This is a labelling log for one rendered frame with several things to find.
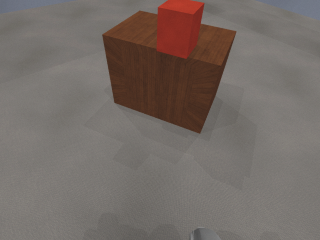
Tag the carton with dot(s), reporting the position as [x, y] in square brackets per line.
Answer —
[178, 26]

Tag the right robot thigh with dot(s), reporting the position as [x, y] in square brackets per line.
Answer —
[203, 234]

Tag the pedestal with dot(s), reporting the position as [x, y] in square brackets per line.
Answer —
[170, 88]

